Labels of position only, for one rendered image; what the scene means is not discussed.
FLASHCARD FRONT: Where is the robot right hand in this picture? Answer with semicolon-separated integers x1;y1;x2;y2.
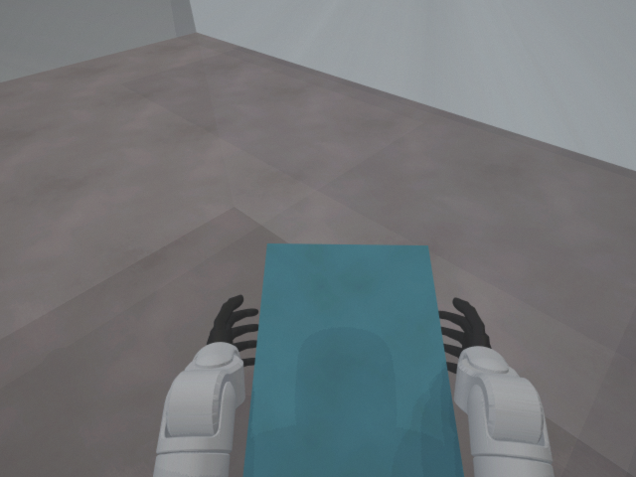
438;297;492;374

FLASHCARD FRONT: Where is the carton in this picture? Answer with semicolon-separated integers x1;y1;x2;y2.
242;243;464;477

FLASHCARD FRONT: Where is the right robot forearm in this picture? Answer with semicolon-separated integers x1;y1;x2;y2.
454;346;555;477

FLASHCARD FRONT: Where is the robot left hand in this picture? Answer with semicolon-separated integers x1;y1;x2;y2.
206;295;258;367

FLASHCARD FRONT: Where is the left robot forearm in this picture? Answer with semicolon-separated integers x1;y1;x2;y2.
153;342;245;477

